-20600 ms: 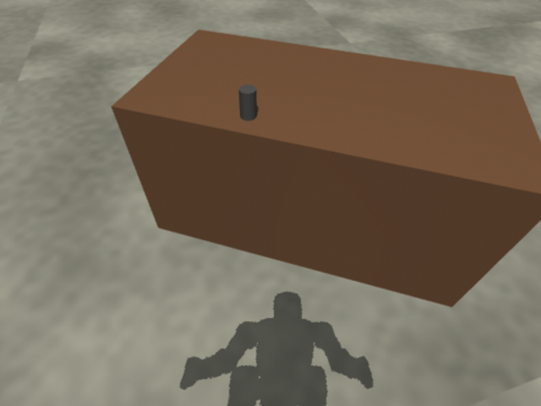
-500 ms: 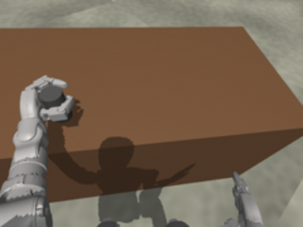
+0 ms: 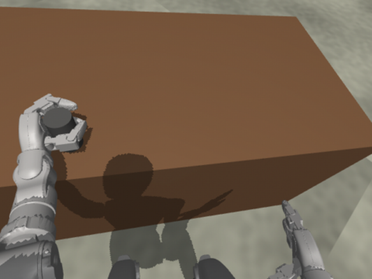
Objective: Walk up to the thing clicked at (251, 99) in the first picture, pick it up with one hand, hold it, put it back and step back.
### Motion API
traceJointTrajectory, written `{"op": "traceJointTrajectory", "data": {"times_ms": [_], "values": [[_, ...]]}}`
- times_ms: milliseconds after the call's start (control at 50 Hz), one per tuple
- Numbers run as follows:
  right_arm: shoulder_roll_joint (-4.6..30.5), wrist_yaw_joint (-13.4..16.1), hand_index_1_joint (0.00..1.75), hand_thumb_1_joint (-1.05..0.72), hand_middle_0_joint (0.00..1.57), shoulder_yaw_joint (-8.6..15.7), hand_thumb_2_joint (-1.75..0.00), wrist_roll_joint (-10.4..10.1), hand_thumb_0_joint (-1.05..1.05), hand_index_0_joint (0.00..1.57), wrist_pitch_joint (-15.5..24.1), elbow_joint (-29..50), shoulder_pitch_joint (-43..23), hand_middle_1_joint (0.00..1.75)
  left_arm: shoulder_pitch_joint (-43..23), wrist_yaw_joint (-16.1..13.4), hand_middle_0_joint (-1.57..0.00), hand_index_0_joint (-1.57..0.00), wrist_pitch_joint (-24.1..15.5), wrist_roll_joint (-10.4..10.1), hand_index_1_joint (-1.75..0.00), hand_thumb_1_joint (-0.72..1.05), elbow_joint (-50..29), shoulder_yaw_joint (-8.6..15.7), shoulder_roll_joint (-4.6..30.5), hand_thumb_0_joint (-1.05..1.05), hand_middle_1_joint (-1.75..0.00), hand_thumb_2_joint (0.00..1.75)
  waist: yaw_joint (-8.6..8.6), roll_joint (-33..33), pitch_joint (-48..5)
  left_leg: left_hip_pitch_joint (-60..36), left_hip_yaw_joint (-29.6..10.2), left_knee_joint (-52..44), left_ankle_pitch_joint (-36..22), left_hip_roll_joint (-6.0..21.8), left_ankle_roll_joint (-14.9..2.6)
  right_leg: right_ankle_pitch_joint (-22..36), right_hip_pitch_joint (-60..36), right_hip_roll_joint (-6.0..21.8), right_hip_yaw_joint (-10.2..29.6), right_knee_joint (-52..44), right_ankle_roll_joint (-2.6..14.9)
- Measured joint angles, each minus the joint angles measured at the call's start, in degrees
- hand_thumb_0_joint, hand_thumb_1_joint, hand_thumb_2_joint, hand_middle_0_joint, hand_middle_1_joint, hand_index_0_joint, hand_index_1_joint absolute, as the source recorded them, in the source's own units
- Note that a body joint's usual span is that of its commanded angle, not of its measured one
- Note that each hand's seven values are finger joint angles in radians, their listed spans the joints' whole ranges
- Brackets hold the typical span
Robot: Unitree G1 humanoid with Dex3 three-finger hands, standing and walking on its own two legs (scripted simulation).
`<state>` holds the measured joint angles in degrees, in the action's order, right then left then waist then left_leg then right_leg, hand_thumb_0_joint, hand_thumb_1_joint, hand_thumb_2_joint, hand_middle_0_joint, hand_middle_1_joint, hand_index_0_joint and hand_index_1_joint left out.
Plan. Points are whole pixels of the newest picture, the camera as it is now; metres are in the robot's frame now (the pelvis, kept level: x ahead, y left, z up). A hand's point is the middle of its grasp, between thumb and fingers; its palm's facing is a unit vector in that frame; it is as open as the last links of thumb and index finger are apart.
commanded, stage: lower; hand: left
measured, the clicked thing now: (64, 131) +0.44 +0.22 +0.02
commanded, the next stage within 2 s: loosen in 0.44 s
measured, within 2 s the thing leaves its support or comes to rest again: rests again in 0.16 s
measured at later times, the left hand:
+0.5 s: hand (71, 132) +0.44 +0.21 +0.01, palm faces +0.17 -0.99 -0.01, open 6.9 cm
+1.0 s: hand (72, 133) +0.44 +0.21 +0.00, palm faces +0.17 -0.99 +0.01, open 10.5 cm
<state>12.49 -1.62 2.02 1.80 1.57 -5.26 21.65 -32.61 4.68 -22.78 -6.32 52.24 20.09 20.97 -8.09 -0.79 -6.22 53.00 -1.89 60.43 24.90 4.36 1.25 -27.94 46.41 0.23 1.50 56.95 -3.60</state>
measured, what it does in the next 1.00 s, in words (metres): stands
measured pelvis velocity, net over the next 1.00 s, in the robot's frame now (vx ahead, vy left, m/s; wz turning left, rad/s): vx -0.01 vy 0.00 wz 0.00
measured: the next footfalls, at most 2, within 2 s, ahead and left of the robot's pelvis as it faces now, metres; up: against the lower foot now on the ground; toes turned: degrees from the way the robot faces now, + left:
none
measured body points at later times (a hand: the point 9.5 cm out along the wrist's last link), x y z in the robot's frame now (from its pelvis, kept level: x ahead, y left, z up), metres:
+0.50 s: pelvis -0.01 +0.00 -0.02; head +0.10 +0.04 +0.42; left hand +0.43 +0.26 +0.01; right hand +0.16 -0.25 -0.02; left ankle +0.04 +0.13 -0.67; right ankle +0.00 -0.16 -0.67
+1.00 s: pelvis -0.01 +0.00 -0.03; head +0.10 +0.04 +0.41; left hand +0.43 +0.26 +0.00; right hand +0.16 -0.25 -0.02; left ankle +0.04 +0.13 -0.67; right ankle +0.00 -0.16 -0.67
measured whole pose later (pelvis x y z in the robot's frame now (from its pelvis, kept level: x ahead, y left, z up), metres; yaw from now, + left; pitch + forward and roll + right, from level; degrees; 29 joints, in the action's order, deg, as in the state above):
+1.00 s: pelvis -0.01 +0.00 -0.03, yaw +0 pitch +21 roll -4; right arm 13.6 -2.3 1.3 2.2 -2.0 4.1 24.8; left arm -33.5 4.4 -26.3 -5.8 53.2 21.7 21.8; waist -9.6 -0.8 -8.0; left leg 61.5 -2.9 68.0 27.2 4.3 1.5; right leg -30.8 54.7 0.0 1.1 64.8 -3.6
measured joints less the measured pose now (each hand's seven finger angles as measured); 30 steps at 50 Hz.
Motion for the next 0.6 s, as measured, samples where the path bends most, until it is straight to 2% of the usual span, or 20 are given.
{"op": "traceJointTrajectory", "data": {"times_ms": [180, 340, 600], "values": [[0.2, -0.3, 0.05, 0.51, 0.06, -0.6, -0.06, 0.2, -0.02, 0.05, -1.4, 3.5, 0.9, 0.05, 0.5, -0.4, -0.88, -0.9, -1.6, 0.4, -1.1, -0.03, -0.3, -0.3, -0.4, -0.04, -1.08, 1.11, -0.37, -0.3, -0.5, 2.4, -0.2, 2.3, 0.9, 0.0, -0.05, -0.9, 2.2, -0.1, -0.1, 2.2, -0.13], [0.6, -0.8, 0.05, 0.51, 0.06, 0.1, -0.06, 0.5, -0.01, 0.05, -2.2, 5.8, 1.9, 0.05, 0.3, -1.0, -0.88, -0.9, -2.6, 1.0, -1.1, -0.03, 0.5, 0.5, 0.1, -0.04, -1.08, 1.11, -0.9, -0.2, -0.7, 4.3, -0.6, 4.0, 1.4, 0.0, 0.11, -1.5, 4.1, -0.2, -0.3, 4.0, 0.04], [1.2, -0.9, 0.05, 0.52, 0.06, -0.6, -0.06, 0.6, -0.01, 0.05, -3.3, 7.9, 2.4, 0.05, -1.3, -0.1, -0.88, -0.91, -4.5, 0.7, -1.09, -0.04, 2.5, 1.4, 1.0, -0.04, -1.07, 1.12, -0.88, 0.1, -1.6, 7.2, -1.0, 6.2, 1.7, 0.0, 0.36, -2.5, 7.2, -0.2, -0.5, 7.0, 0.19]]}}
